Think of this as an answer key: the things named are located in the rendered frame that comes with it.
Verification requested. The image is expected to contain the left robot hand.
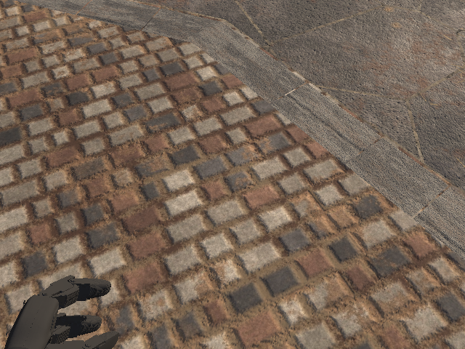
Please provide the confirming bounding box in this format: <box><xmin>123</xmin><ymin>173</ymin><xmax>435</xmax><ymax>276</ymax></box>
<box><xmin>4</xmin><ymin>275</ymin><xmax>119</xmax><ymax>349</ymax></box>

